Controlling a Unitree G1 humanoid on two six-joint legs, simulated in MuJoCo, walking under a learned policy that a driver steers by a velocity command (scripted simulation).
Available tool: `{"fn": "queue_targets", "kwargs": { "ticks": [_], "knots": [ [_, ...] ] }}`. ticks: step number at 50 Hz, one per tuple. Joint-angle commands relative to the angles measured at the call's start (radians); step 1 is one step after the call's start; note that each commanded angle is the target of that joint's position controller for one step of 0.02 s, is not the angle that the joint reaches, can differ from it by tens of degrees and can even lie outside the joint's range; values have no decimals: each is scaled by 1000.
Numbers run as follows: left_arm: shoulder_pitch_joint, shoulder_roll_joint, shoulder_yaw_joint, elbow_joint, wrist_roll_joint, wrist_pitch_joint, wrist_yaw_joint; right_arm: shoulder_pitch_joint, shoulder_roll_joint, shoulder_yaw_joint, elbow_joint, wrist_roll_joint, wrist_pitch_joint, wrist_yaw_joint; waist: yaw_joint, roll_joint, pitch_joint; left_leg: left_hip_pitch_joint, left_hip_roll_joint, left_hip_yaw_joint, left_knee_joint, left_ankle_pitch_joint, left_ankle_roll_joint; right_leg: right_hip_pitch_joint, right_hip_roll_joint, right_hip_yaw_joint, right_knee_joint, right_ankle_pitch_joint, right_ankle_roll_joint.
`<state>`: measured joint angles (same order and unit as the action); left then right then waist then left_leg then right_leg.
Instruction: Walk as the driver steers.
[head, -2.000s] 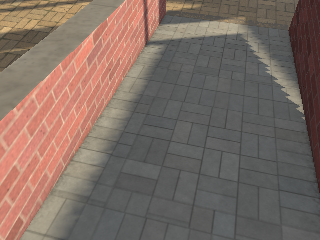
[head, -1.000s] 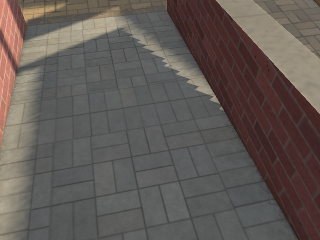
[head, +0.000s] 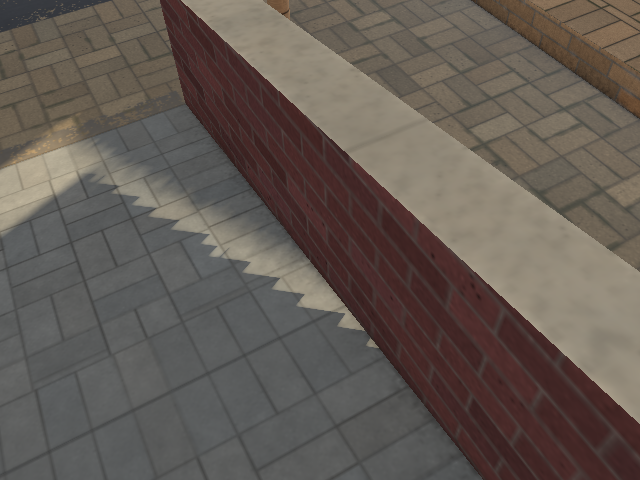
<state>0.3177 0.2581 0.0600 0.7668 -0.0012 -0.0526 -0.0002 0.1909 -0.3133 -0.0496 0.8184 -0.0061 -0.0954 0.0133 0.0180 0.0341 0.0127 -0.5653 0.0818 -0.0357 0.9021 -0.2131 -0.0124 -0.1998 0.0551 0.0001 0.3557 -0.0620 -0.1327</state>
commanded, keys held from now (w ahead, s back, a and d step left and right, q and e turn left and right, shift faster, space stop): w+q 0.16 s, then q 0.84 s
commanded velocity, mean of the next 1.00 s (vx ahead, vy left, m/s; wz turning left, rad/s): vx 0.03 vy -0.03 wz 0.46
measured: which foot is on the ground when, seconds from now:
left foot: up 0.00-0.18, down 0.20-0.60, up 0.62-0.98, down 1.00-1.00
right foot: down 0.00-0.20, up 0.22-0.58, down 0.60-1.00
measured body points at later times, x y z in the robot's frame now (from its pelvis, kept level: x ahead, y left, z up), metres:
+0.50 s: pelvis +0.14 +0.01 -0.05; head +0.18 +0.03 +0.40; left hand +0.23 +0.30 -0.17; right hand +0.30 -0.25 -0.15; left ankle +0.20 +0.11 -0.79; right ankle +0.22 -0.16 -0.73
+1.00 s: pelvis +0.17 +0.01 -0.04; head +0.19 +0.03 +0.41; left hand +0.11 +0.33 -0.14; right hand +0.45 -0.14 -0.13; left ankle +0.10 +0.10 -0.77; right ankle +0.24 -0.14 -0.77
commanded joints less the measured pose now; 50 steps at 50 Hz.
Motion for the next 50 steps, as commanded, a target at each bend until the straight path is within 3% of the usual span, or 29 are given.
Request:
{"fn": "queue_targets", "kwargs": {
  "ticks": [1,3,6,8,9,10,11,12,13,14,15,16,18,21,24,27,29,30,31,32,33,35,36,38,41,43,47,49,50],
  "knots": [
    [-16,139,33,-59,30,-26,33,60,-14,0,-24,-12,-51,10,-19,-97,-31,147,-122,78,-268,344,-33,-45,-141,36,-35,780,-77],
    [-23,169,42,-47,9,-21,41,31,-19,-6,-42,5,-50,43,-27,-120,-98,239,-101,18,-326,516,-27,-59,-182,45,-10,573,-59],
    [-65,121,35,-40,-3,-14,63,-5,-72,-22,-87,16,-17,64,-54,-129,-64,261,-73,-56,-389,551,-13,-105,-204,49,99,307,-38],
    [-79,104,36,-44,-1,-9,75,79,-75,-34,-73,14,-11,63,-104,-108,-60,324,-66,-49,-443,513,-7,-141,-209,51,267,235,-15],
    [37,93,42,-5,-12,7,58,89,-54,-36,-69,33,10,34,-87,-88,-171,439,-85,-24,-338,442,-5,-141,-145,-23,383,-40,-6],
    [87,63,30,-24,14,35,47,174,-161,-56,-79,14,9,-1,-112,122,-82,488,74,-254,-521,754,-12,-272,-16,-97,708,-374,69],
    [183,52,31,-25,48,37,40,203,-211,-48,-94,-23,6,-14,-36,244,-106,655,219,-517,-427,1197,81,-487,43,0,956,-661,135],
    [305,74,26,-6,33,26,33,199,-221,-45,-121,-21,5,-10,0,233,-253,746,297,-604,-369,1346,215,-546,27,104,1129,-674,169],
    [215,126,19,-56,-17,24,32,142,-239,-63,-126,-8,19,-7,-1,235,-344,756,329,-726,-428,866,338,-656,5,152,1221,-559,175],
    [90,176,35,-62,-13,52,49,90,-188,-57,-167,-4,40,-10,-46,83,-298,622,272,-720,-494,405,307,-675,-27,160,1217,-466,164],
    [18,201,49,-58,6,90,66,27,-127,-30,-196,-4,60,-15,-49,-1,-205,450,216,-637,-531,198,256,-632,-42,157,1161,-386,160],
    [-5,192,54,-64,17,112,73,-13,-117,-21,-212,-5,77,-15,-27,-3,-121,281,149,-565,-572,78,224,-558,-50,151,1050,-345,158],
    [-8,127,44,-92,27,97,79,-42,-137,-35,-223,-9,97,-19,0,116,-44,133,31,-448,-598,99,183,-458,-31,101,860,-283,154],
    [-22,68,25,-88,23,70,80,21,-137,-48,-210,-1,103,-38,-23,121,-117,189,13,-409,-573,321,164,-375,-6,81,676,-248,179],
    [-58,69,20,-94,14,68,70,20,-150,-63,-215,20,119,-52,-37,136,-143,228,6,-429,-580,204,146,-313,9,98,515,-195,196],
    [-88,86,25,-104,1,53,51,22,-143,-70,-224,22,137,-55,-51,171,-116,243,0,-486,-607,65,143,-241,19,99,358,-197,195],
    [-51,106,36,-101,-3,33,41,7,-124,-69,-229,34,141,-49,-8,181,-109,261,-26,-500,-577,43,119,-127,-2,94,149,-102,168],
    [-29,137,47,-97,6,26,39,27,-94,-63,-228,41,136,-45,-3,149,-119,216,-63,-482,-531,-12,87,-14,-67,118,54,-16,138],
    [-16,233,72,-93,42,27,39,20,-66,-59,-250,46,132,-45,-24,-95,-108,60,-159,-336,-369,-154,40,62,-247,317,-7,72,36],
    [-10,237,75,-107,73,30,41,7,-91,-66,-264,42,115,-41,-11,-322,-120,11,-263,-188,-50,-348,-16,27,-422,490,-63,318,-108],
    [-49,218,65,-123,63,30,43,67,-145,-86,-260,13,103,-29,-46,-289,-165,-14,-210,-181,164,-389,-45,19,-493,515,-36,339,-177],
    [-153,168,61,-133,19,38,50,93,-150,-88,-218,23,123,-27,-66,-198,-102,-20,-155,-116,270,-253,-45,-30,-353,354,-50,28,-93],
    [-169,145,51,-139,11,37,52,91,-114,-76,-201,22,134,-27,-46,-176,-60,-35,-147,-96,298,-200,-56,-37,-313,278,-50,51,-70],
    [-138,152,53,-127,12,39,60,49,-67,-55,-217,23,142,-21,-6,-170,-19,-69,-128,-39,211,-116,-65,-5,-284,209,-76,-22,-42],
    [-63,167,56,-91,12,37,58,-21,-48,-49,-272,27,138,-22,44,-227,-37,-39,-111,-8,61,-123,-74,87,-313,158,-41,201,-58],
    [-84,213,68,-87,17,36,50,-12,-49,-48,-290,23,133,-17,32,-265,-67,56,-104,25,-34,-140,-72,76,-334,120,-23,334,-60],
    [-119,238,77,-80,-10,35,36,19,-61,-58,-297,27,141,-1,14,-280,-84,187,-112,75,-256,-43,-32,71,-357,80,17,362,-38],
    [-147,212,68,-79,-31,30,32,97,-64,-70,-264,26,138,4,-41,-245,-84,351,-138,94,-482,134,28,-7,-320,27,105,267,33],
    [-103,174,61,-59,-28,16,24,140,-89,-78,-255,25,130,-7,-55,-165,-100,477,-96,26,-551,339,65,-101,-275,-48,234,159,106]
  ]
}}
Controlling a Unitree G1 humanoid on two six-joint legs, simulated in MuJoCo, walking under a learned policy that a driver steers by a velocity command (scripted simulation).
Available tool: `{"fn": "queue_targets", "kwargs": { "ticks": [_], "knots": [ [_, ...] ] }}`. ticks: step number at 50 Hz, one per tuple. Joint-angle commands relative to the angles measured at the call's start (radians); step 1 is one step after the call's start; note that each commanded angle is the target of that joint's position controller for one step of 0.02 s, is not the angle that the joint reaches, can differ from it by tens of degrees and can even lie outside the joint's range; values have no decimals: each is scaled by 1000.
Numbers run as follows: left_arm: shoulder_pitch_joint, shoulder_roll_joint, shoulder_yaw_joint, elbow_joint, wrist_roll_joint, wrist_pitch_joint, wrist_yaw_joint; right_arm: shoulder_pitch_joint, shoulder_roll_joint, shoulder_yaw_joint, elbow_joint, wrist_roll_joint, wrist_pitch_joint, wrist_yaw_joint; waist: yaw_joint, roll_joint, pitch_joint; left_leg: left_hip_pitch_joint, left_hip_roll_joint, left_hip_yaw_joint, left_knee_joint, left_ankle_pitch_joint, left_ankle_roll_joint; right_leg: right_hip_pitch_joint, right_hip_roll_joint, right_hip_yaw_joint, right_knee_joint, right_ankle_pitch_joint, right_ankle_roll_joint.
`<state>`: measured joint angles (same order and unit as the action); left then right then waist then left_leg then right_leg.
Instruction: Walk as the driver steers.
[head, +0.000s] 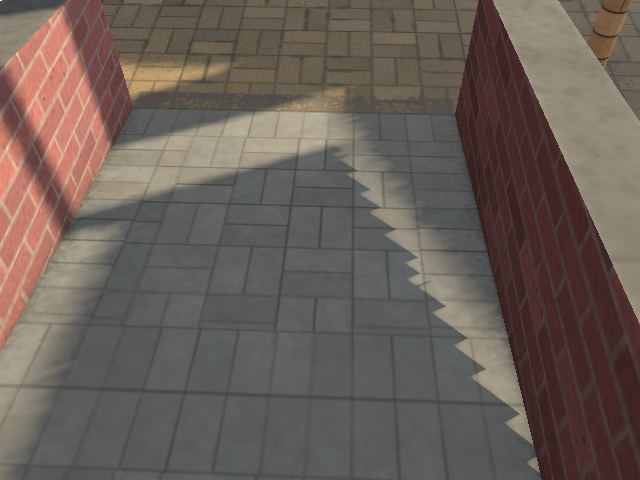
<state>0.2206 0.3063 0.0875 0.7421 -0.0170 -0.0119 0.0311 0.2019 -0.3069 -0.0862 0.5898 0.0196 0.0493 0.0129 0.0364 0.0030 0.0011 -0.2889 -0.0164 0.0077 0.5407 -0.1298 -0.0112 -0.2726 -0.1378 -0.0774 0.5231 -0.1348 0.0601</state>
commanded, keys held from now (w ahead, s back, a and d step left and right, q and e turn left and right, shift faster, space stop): q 0.30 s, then no key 0.70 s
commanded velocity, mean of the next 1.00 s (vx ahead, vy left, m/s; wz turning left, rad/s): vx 0.00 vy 0.00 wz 0.31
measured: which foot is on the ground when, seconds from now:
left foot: down 0.00-0.52, up 0.54-0.82, down 0.84-1.00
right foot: down 0.00-0.00, up 0.02-0.48, down 0.50-1.00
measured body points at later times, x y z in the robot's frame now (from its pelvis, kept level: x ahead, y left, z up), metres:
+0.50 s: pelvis +0.03 +0.00 +0.00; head +0.06 +0.00 +0.45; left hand +0.12 +0.31 -0.09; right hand +0.23 -0.24 -0.10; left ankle -0.01 +0.11 -0.73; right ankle +0.06 -0.11 -0.74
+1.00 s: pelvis +0.06 +0.00 +0.00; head +0.07 +0.01 +0.44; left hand +0.11 +0.28 -0.12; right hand +0.23 -0.23 -0.11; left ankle -0.03 +0.15 -0.73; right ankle +0.06 -0.11 -0.75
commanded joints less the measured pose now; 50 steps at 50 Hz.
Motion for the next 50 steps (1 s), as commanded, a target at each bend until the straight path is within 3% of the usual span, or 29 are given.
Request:
{"fn": "queue_targets", "kwargs": {
  "ticks": [1,2,3,4,5,6,7,9,13,15,21,23,24,25,26,27,28,29,30,32,34,36,38,41,43,45,46,48,50],
  "knots": [
    [-5,43,9,-73,42,-33,-13,157,-214,-65,-42,-11,-20,-22,-46,201,-100,394,265,-368,-163,762,159,-338,35,-61,398,-301,12],
    [-5,50,8,-88,65,-43,-9,130,-273,-63,-73,-32,-32,-15,-36,283,-131,354,403,-487,-93,1063,333,-446,108,65,602,-553,35],
    [-59,126,25,-97,33,-34,7,128,-249,-66,-67,-49,-48,0,-93,231,-177,276,393,-512,-176,709,398,-422,111,149,668,-528,19],
    [-62,173,44,-77,14,-16,20,58,-207,-52,-64,-29,-58,4,-62,169,-91,241,304,-423,-195,522,328,-432,86,166,685,-429,1],
    [-52,164,46,-50,25,-5,28,27,-166,-38,-65,-8,-56,-4,-52,120,-67,218,244,-350,-173,526,264,-423,81,168,662,-362,-8],
    [-29,143,42,-42,34,4,33,-1,-171,-35,-65,-2,-52,-9,-30,156,-70,172,233,-344,-182,495,255,-401,91,164,650,-291,-3],
    [-21,145,43,-34,37,4,30,-8,-164,-32,-66,-2,-48,-16,-26,147,-71,152,214,-335,-185,511,248,-370,99,169,648,-244,0],
    [-31,101,30,-30,28,-8,11,10,-138,-25,-55,-9,-47,-29,-29,131,-91,176,195,-318,-173,547,240,-356,118,162,555,-188,2],
    [-86,96,21,-36,27,-22,-5,51,-166,-32,-32,-3,-42,-50,-57,132,-119,220,192,-365,-152,539,238,-326,144,189,360,-102,18],
    [-99,101,25,-33,20,-24,-8,43,-177,-36,-35,-12,-41,-51,-61,149,-115,171,184,-398,-155,496,238,-270,161,195,293,-90,20],
    [-91,83,14,-48,12,-26,-17,31,-150,-22,-26,-19,-37,-47,-55,140,-88,82,174,-455,-117,472,238,-123,167,184,135,-107,7],
    [-53,73,13,-45,14,-35,-25,6,-132,-14,-31,-8,-40,-50,-26,132,-88,70,144,-472,-91,403,208,-18,160,170,-30,3,-19],
    [-23,64,11,-37,18,-41,-27,3,-110,-7,-32,-2,-41,-52,-7,117,-79,43,112,-460,-72,323,175,68,142,159,-158,159,-45],
    [-5,105,19,-38,30,-44,-23,40,-71,3,-31,-8,-47,-51,-26,35,-100,-27,54,-411,3,149,120,188,37,219,-147,405,-78],
    [-8,135,16,-64,41,-36,-20,110,-27,14,-27,-23,-56,-48,-65,-155,-110,-152,-79,-284,215,-311,48,291,-143,391,-122,856,-174],
    [36,93,0,-54,40,-26,-25,164,-65,3,-12,-33,-63,-48,-68,-159,-122,-183,-138,-265,374,-597,-7,272,-218,427,-90,999,-295],
    [-6,145,17,-37,30,-26,-31,164,-93,-6,-43,-27,-59,-52,-99,-224,-116,-206,-77,-204,450,-585,-35,175,-295,535,-164,689,-393],
    [-68,103,10,-57,28,-28,-34,109,-145,-23,-25,-15,-41,-65,-71,-170,-68,-214,-11,-203,488,-484,-44,137,-214,507,-219,384,-354],
    [-95,77,-1,-64,27,-24,-33,70,-143,-31,-20,-11,-23,-71,-58,-154,-30,-225,-11,-199,500,-419,-49,108,-154,444,-233,264,-301],
    [-116,54,-15,-60,25,-19,-38,81,-86,-23,-9,-22,-4,-65,-66,-143,-11,-162,-5,-177,488,-343,-66,61,-95,362,-241,272,-268],
    [-110,48,-15,-40,23,-16,-36,84,-30,-10,-5,-17,-13,-56,-67,-150,-11,-106,28,-119,370,-296,-65,63,-45,286,-241,304,-249],
    [-81,47,-15,-26,18,-12,-35,57,-10,-4,-8,-17,-24,-55,-39,-153,-32,-56,39,-81,254,-283,-64,108,-31,264,-214,413,-245],
    [-63,58,-14,-11,13,-10,-36,73,-25,-13,-2,-8,-24,-62,-39,-162,-51,-15,43,-68,160,-254,-63,142,-51,292,-198,463,-253],
    [-73,47,-19,3,-3,-14,-43,130,-22,-17,22,-18,-28,-65,-78,-118,-48,102,55,-72,-99,-5,-35,143,-35,289,-170,476,-206],
    [-40,41,-14,9,1,-30,-44,124,-91,-33,14,-26,-36,-59,-39,-3,-47,115,96,-128,-68,246,6,141,41,225,-156,335,-132],
    [-28,38,-13,17,16,-31,-51,120,-63,-32,4,-20,-45,-48,-37,68,-30,117,101,-110,-44,184,38,116,100,169,-135,170,-89],
    [-34,18,-17,15,13,-27,-51,113,-67,-36,16,-20,-49,-43,-33,98,4,45,87,-119,-57,77,37,127,113,144,-129,163,-80],
    [-64,28,-15,10,8,-17,-44,102,-29,-24,10,-37,-67,-38,-47,58,14,13,76,-120,-69,128,28,145,101,140,-93,265,-83],
    [-43,29,-11,14,12,-11,-41,113,-28,-23,9,-32,-85,-35,-45,56,-12,36,71,-108,-49,193,24,160,94,144,-85,350,-86]
  ]
}}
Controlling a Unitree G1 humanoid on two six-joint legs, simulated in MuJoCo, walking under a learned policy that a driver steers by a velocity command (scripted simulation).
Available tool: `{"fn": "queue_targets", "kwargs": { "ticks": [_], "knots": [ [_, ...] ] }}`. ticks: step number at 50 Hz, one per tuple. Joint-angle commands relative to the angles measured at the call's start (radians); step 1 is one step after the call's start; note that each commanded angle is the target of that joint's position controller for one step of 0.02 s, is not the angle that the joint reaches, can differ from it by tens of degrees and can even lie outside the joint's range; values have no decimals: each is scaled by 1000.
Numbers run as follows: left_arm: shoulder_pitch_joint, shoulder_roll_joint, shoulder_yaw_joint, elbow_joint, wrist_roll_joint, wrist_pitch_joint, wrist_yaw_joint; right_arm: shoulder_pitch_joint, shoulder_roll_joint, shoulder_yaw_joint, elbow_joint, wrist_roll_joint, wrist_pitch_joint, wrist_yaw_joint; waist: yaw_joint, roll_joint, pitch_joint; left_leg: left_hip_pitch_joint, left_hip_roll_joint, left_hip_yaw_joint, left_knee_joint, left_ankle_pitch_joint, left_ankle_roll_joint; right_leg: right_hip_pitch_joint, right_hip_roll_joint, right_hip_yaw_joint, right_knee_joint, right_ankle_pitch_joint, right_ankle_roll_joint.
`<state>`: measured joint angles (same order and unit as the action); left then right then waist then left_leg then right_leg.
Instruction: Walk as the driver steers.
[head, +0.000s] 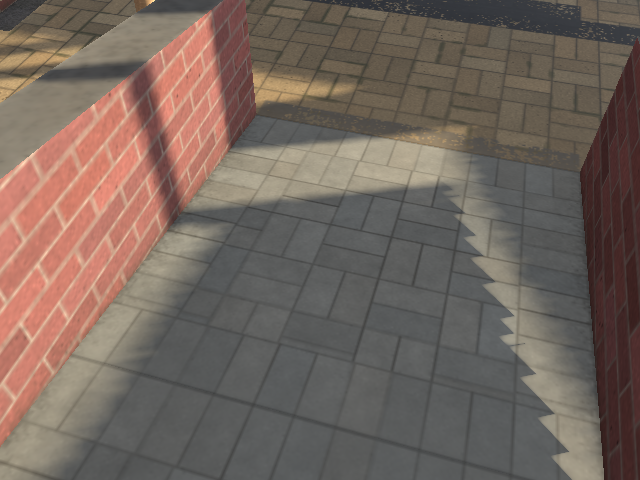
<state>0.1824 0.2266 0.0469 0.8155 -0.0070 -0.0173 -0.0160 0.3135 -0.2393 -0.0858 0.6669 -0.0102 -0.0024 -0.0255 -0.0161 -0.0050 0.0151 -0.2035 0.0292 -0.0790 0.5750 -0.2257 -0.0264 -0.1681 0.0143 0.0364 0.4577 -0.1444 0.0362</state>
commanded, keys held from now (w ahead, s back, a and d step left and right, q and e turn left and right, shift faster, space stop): no key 0.66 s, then w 0.34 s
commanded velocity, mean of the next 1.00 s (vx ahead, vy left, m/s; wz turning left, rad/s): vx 0.08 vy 0.00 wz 0.01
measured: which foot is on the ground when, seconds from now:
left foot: down 0.00-0.76, up 0.78-0.96, down 0.98-1.00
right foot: down 0.00-0.98, up 1.00-1.00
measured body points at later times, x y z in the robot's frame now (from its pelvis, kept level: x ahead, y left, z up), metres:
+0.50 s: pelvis +0.01 +0.00 +0.00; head +0.02 +0.00 +0.45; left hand +0.09 +0.27 -0.13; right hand +0.11 -0.25 -0.12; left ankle -0.04 +0.16 -0.73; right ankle -0.03 -0.11 -0.74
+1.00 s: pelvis +0.07 +0.05 -0.01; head +0.08 +0.07 +0.44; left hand +0.06 +0.33 -0.16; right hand +0.16 -0.23 -0.11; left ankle +0.08 +0.15 -0.75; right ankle -0.03 -0.11 -0.74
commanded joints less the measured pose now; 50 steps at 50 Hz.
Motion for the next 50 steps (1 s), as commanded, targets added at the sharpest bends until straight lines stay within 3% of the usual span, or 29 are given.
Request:
{"fn": "queue_targets", "kwargs": {
  "ticks": [1,4,13,33,34,36,37,39,40,42,44,47,48,49,50],
  "knots": [
    [1,110,31,-56,1,-6,7,5,-97,-24,-68,1,-38,3,8,58,-39,-44,24,-19,-76,299,39,65,-59,31,-15,379,-62],
    [5,112,32,-45,-6,-1,11,16,-96,-22,-71,8,-42,4,5,40,-42,-36,23,-14,-62,335,36,71,-62,32,-9,427,-68],
    [22,124,34,-10,-4,18,25,20,-79,-16,-80,7,-43,7,4,2,-34,-31,18,-3,-60,297,40,64,-70,41,-22,406,-58],
    [82,110,30,80,-1,23,43,65,-69,-9,2,12,-44,-14,8,8,7,-37,13,12,-78,229,27,56,-70,46,-52,369,-49],
    [101,103,29,94,-1,24,44,95,-56,-7,18,12,-40,-17,-1,-8,-20,-17,3,27,-82,146,26,59,-65,41,-59,253,-52],
    [108,120,36,101,-12,31,48,97,-52,-8,31,21,-31,-24,5,-44,21,-51,-49,87,-16,-135,34,-1,-60,65,-87,-133,-91],
    [114,137,40,96,-19,30,47,87,-43,-6,27,25,-34,-26,11,-70,64,-106,-64,107,28,-258,49,-44,-88,116,-127,-357,-127],
    [166,188,50,92,-29,4,39,29,-28,-1,1,40,-67,-25,41,-145,157,-263,-56,122,161,-296,73,-46,-233,336,-248,-579,-226],
    [187,209,54,92,-29,-14,38,-23,-34,0,-19,51,-85,-21,65,-178,206,-341,-27,101,214,-303,83,-38,-305,451,-295,-551,-278],
    [221,217,57,99,-14,-40,37,-79,-58,-6,-39,50,-106,-5,89,-198,192,-451,40,38,290,-337,106,43,-368,509,-314,-410,-318],
    [190,208,56,91,-24,-41,36,-68,-69,-9,-29,51,-116,13,74,-159,138,-399,61,49,188,-267,125,76,-335,406,-312,-301,-277],
    [75,200,55,59,-35,-16,26,102,-57,-16,65,46,-126,36,-27,-133,45,41,-36,161,-38,66,110,-132,-194,166,-213,-125,-198],
    [81,171,46,60,-26,-20,26,171,-65,-26,102,45,-114,37,-54,-86,15,152,-63,175,-50,86,95,-186,-160,127,-138,-142,-175],
    [74,140,35,60,-19,-30,23,244,-72,-34,119,47,-104,30,-94,-27,-5,243,-37,135,-80,58,104,-248,-122,82,-2,-135,-140],
    [45,67,12,31,-9,-45,22,335,-176,-56,121,34,-103,18,-129,246,-28,299,177,-196,-265,-84,186,-358,-23,-42,356,-153,-62]
  ]
}}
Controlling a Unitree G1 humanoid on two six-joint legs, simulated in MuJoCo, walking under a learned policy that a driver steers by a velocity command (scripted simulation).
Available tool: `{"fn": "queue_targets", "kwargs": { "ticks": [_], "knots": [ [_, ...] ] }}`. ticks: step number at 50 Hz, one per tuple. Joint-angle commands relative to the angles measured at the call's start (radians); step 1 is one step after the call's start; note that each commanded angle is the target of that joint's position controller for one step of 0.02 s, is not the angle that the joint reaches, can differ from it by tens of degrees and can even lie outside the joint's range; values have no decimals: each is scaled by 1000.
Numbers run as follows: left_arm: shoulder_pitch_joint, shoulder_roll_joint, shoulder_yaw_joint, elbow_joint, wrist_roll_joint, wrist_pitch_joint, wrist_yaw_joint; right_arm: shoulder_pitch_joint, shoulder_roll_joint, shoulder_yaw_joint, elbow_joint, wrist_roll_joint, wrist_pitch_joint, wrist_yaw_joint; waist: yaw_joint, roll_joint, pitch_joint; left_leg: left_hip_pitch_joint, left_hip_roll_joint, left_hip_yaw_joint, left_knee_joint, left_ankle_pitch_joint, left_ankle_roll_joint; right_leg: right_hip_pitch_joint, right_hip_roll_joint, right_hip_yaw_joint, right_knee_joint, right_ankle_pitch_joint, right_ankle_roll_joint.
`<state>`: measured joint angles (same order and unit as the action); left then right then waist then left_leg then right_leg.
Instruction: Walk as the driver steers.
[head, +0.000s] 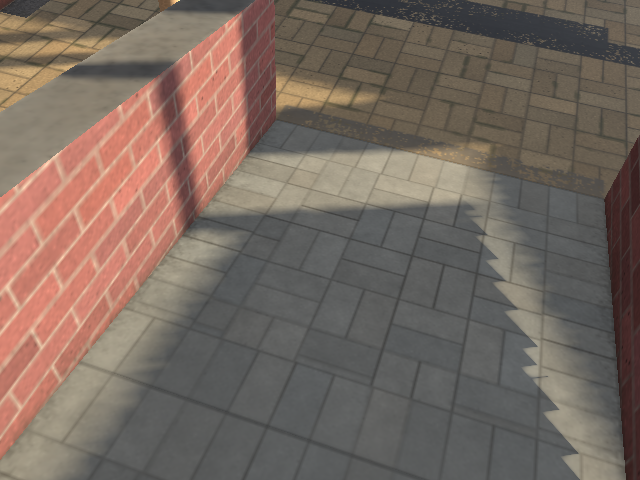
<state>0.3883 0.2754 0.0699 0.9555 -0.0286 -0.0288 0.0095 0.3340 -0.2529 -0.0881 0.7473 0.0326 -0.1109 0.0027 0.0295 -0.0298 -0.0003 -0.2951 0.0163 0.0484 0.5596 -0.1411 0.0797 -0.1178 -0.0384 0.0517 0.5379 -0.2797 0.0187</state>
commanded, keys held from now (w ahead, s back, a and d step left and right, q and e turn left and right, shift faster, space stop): w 0.40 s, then w+e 0.60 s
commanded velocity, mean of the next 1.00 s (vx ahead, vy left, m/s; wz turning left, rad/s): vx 0.47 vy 0.00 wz -0.23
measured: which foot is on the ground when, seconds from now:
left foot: down 0.00-0.46, up 0.48-0.92, down 0.94-1.00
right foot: up 0.00-0.46, down 0.48-0.94, up 0.96-1.00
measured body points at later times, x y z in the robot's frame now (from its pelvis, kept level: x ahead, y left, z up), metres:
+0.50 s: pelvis +0.27 -0.01 -0.07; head +0.30 -0.01 +0.38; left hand +0.50 +0.21 -0.15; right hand +0.18 -0.28 -0.19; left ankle +0.02 +0.11 -0.71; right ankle +0.37 -0.09 -0.80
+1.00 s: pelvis +0.55 +0.01 -0.10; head +0.56 +0.02 +0.35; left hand +0.61 +0.28 -0.23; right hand +0.70 -0.27 -0.16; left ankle +0.64 +0.10 -0.82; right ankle +0.39 -0.09 -0.75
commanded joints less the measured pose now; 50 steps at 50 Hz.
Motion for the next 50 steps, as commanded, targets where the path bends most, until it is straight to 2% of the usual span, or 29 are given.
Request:
{"fn": "queue_targets", "kwargs": {
  "ticks": [1,3,4,5,8,10,13,15,18,21,23,24,25,26,27,28,29,30,32,35,38,39,42,45,46,47,48,49,50],
  "knots": [
    [-184,29,-8,-144,8,-58,7,332,-194,-47,23,-21,-2,2,-152,352,5,410,351,-712,-394,-221,186,-571,99,1,492,-277,-45],
    [-152,80,4,-140,-15,-77,0,203,-164,-28,-4,-16,-15,15,-76,246,105,300,352,-656,-389,-354,217,-669,-22,52,587,-200,-82],
    [-174,88,7,-128,-14,-78,-1,155,-139,-19,-13,-14,-17,18,-75,154,136,263,299,-561,-410,-342,181,-660,-60,48,558,-98,-89],
    [-182,83,10,-119,-3,-76,-2,115,-138,-14,-19,-20,-15,17,-63,129,131,248,260,-476,-419,-237,146,-635,-78,42,499,-17,-86],
    [-199,51,5,-119,21,-71,-28,166,-117,-7,14,-21,-6,3,-58,118,89,292,198,-290,-398,240,124,-592,-73,9,358,155,-58],
    [-258,32,-2,-141,25,-76,-36,186,-123,-8,34,-14,0,-13,-60,97,81,295,170,-213,-388,361,123,-580,-50,-10,222,278,-37],
    [-371,-1,-19,-179,26,-90,-54,175,-131,-8,56,-11,9,-30,-83,91,100,176,107,-114,-371,261,93,-433,5,-56,-32,553,-30],
    [-414,-1,-23,-205,25,-91,-69,191,-130,-10,88,-13,9,-32,-97,107,112,124,127,-126,-347,163,85,-370,10,-41,-77,681,-44],
    [-461,21,-25,-236,26,-93,-84,194,-117,-9,119,-1,13,-35,-100,102,123,182,161,-146,-222,137,76,-408,-5,-1,-116,670,-83],
    [-446,49,-22,-224,24,-97,-90,211,-115,-8,138,-11,31,-38,-93,68,100,301,187,-165,-80,266,74,-432,7,-19,-131,532,-98],
    [-238,93,2,-151,23,-101,-83,172,-136,-7,139,-19,41,-27,4,48,-11,294,145,-127,188,515,53,-193,61,-72,-133,485,-131],
    [-71,136,18,-101,26,-99,-78,140,-129,0,128,-25,37,-22,79,32,-107,135,93,-91,440,467,20,74,10,-28,-59,634,-168],
    [37,194,16,-84,39,-93,-76,226,-38,25,114,-57,19,-19,42,-220,-250,-186,-17,-25,875,-293,-38,395,-189,241,97,954,-267],
    [41,189,6,-99,22,-77,-78,383,-25,44,143,-41,-8,-2,-8,-291,-392,-392,-59,-147,1066,-576,-74,597,-309,538,112,1085,-394],
    [140,255,47,-54,-14,-54,-74,304,-59,48,87,22,-22,4,67,-232,-430,-577,-48,-167,1108,-481,-105,657,-388,761,-108,366,-508],
    [52,182,35,-92,-10,-48,-58,111,-117,35,37,43,-28,-11,78,-52,-254,-661,8,-162,1034,-373,-90,502,-319,749,-217,-5,-434],
    [-97,132,11,-142,7,-53,-52,-5,-165,22,13,22,-23,-28,44,63,-105,-617,42,-155,933,-273,-84,267,-285,677,-265,15,-380],
    [-179,117,-3,-172,27,-63,-51,-10,-157,17,20,-11,-11,-41,-13,105,-40,-493,71,-171,841,-225,-88,53,-251,603,-288,184,-371],
    [-206,94,-10,-178,29,-69,-44,20,-115,16,21,-51,1,-46,-69,36,18,-350,110,-173,629,-188,-105,-148,-165,434,-307,394,-334],
    [-122,130,2,-157,24,-80,-23,-78,-82,25,-28,-63,-9,-45,-40,-13,12,-253,80,-121,345,11,-115,-229,-86,258,-316,650,-298],
    [-35,123,4,-132,-5,-59,0,-204,-51,34,-65,-59,-23,-20,14,-7,-10,-99,-19,-87,53,362,-104,-261,10,178,-290,529,-226],
    [-21,141,8,-128,-7,-51,5,-233,-43,37,-81,-47,-23,-14,20,-38,-7,-71,-31,-97,-2,413,-106,-262,-2,207,-277,422,-223],
    [28,115,11,-123,-10,-30,18,-290,-77,31,-115,-37,-22,1,30,-34,14,-73,-18,-167,-98,388,-97,-195,-29,325,-173,172,-210],
    [37,112,19,-143,2,-21,23,-265,-116,21,-117,-41,-38,7,5,-17,4,-43,-13,-174,-155,242,-59,-114,-32,409,-37,163,-198],
    [23,100,15,-149,3,-20,21,-187,-112,17,-101,-41,-42,2,-39,-35,-15,55,22,-182,-165,257,-35,-147,-10,417,58,108,-176],
    [17,37,-4,-163,4,-25,11,-52,-148,8,-72,-55,-48,-3,-94,52,-100,272,121,-230,-101,364,1,-278,60,340,299,-34,-144],
    [127,-23,-22,-154,18,-30,4,71,-194,0,-65,-52,-37,-7,-87,245,-215,540,311,-424,-23,593,64,-489,177,187,640,-458,-89],
    [235,46,-19,-202,-15,-46,-3,135,-266,-25,-30,-23,-19,6,-46,434,-297,619,475,-808,-124,125,193,-681,127,133,782,-407,-72],
    [163,118,0,-182,-22,-35,6,88,-181,-13,-55,-22,-11,8,-75,262,-186,530,408,-789,-193,-142,167,-743,67,143,848,-292,-44]
  ]
}}
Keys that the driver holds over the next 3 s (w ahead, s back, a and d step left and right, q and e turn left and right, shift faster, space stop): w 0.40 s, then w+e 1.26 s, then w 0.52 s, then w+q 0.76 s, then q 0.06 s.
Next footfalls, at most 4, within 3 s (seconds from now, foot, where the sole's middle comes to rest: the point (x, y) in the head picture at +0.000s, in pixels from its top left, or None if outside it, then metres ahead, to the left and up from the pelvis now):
0.48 right None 0.41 -0.09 -0.84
0.94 left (289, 423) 0.67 0.09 -0.87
1.50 right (421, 377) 0.83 -0.24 -0.90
1.96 left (423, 284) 1.17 -0.28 -0.95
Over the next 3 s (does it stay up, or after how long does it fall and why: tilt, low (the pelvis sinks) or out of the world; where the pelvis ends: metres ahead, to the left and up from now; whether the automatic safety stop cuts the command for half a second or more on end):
stays up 1.25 -0.41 -0.19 its command is cut before an obstacle after 2.2 s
